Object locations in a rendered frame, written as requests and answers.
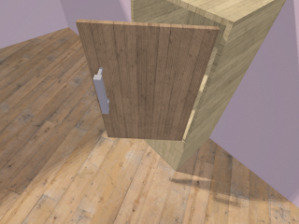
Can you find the handle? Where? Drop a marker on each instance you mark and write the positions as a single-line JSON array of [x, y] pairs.
[[101, 91]]

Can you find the cupboard door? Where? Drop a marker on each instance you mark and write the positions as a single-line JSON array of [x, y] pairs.
[[152, 74]]

